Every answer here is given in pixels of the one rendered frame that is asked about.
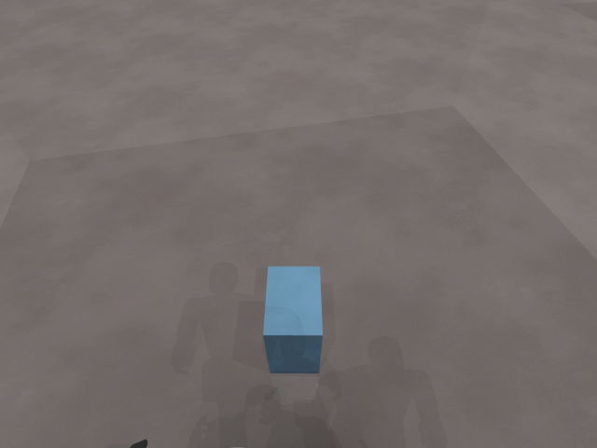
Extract carton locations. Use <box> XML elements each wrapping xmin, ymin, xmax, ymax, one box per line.
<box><xmin>263</xmin><ymin>266</ymin><xmax>323</xmax><ymax>373</ymax></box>

